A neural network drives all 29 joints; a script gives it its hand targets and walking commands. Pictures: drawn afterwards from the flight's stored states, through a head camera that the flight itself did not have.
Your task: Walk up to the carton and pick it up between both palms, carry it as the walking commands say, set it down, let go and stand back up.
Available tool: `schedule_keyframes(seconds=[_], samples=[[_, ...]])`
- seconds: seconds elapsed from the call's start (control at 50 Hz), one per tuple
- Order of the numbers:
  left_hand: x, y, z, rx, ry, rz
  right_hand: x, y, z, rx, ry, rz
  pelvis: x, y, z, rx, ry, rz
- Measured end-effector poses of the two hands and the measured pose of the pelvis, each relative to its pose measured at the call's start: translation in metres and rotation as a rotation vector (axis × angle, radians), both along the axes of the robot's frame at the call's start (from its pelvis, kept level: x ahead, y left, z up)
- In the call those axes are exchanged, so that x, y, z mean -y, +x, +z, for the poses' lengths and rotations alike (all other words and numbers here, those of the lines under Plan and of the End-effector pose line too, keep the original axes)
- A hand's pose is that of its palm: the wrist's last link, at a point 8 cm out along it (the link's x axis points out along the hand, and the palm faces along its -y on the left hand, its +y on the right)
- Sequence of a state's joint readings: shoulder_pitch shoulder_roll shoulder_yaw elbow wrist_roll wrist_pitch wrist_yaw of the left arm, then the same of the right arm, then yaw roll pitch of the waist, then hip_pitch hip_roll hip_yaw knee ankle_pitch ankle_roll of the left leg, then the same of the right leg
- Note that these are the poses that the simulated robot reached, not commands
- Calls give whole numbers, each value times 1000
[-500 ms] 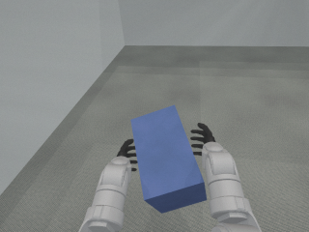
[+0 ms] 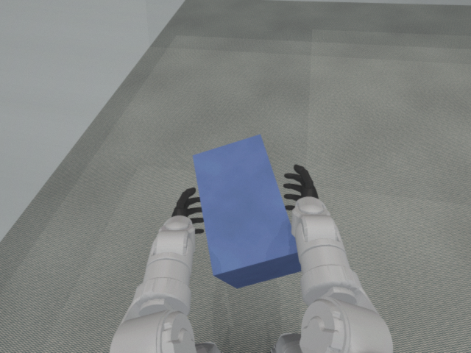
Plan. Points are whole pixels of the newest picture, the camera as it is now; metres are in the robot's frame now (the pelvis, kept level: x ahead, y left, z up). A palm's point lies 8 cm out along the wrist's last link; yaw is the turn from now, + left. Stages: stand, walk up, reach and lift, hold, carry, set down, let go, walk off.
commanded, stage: set down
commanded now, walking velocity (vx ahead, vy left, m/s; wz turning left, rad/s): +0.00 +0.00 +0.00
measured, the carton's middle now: (248, 214) +0.39 -0.03 -0.07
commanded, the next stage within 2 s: none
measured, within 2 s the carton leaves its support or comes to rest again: neither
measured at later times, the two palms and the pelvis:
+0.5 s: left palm (194, 231) +0.37 +0.09 -0.09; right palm (302, 230) +0.35 -0.14 -0.08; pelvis +0.01 +0.03 -0.03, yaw -2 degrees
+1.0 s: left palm (208, 236) +0.40 +0.07 -0.18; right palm (301, 238) +0.37 -0.16 -0.17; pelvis -0.01 -0.01 -0.12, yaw -2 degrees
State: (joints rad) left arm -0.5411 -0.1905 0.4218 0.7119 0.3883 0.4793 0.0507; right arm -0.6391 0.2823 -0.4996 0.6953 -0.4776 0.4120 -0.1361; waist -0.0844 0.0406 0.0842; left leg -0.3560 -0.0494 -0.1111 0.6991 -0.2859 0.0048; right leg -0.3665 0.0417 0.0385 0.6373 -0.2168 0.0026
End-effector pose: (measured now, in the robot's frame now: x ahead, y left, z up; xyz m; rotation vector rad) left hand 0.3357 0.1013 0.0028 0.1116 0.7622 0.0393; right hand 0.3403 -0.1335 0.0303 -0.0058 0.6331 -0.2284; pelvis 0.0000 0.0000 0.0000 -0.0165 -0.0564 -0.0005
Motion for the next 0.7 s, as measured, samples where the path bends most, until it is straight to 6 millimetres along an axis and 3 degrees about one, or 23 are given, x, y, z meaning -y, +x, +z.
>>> schedule_keyframes(seconds=[0.16,0.38,0.5,0.7], samples=[[12,13,-33,1,-14,-38,11,-1,-39,-23,-23,-69,-19,9,-4,-120,5,-36],[11,28,-74,42,6,-44,10,-1,-91,-28,11,-80,-33,15,-19,-322,20,-38],[11,32,-90,78,-3,3,9,6,-111,1,21,-84,-32,10,-34,-377,25,-31],[38,40,-126,83,-20,-13,34,10,-147,-2,12,-131,-13,0,-64,-464,42,-37]])
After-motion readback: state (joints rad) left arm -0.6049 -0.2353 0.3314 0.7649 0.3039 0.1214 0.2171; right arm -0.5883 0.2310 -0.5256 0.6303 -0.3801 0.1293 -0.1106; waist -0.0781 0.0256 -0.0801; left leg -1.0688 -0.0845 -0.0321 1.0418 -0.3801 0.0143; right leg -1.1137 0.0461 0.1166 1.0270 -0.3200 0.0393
